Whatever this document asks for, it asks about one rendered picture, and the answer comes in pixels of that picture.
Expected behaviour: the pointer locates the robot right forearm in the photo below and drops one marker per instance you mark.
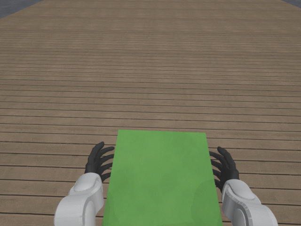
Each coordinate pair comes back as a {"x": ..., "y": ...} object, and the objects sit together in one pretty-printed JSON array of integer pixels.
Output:
[{"x": 243, "y": 208}]

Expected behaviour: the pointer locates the robot left hand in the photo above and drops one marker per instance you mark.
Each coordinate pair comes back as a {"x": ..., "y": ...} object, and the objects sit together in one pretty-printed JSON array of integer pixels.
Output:
[{"x": 95, "y": 161}]

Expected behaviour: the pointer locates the robot right hand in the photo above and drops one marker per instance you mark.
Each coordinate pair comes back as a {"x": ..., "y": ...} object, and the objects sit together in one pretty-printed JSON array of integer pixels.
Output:
[{"x": 227, "y": 167}]

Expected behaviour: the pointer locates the robot left forearm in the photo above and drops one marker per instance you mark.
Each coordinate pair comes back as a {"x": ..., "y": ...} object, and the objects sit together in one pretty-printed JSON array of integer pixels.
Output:
[{"x": 83, "y": 202}]

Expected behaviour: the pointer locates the carton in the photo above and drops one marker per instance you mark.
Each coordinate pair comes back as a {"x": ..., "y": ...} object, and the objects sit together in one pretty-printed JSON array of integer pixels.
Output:
[{"x": 161, "y": 178}]

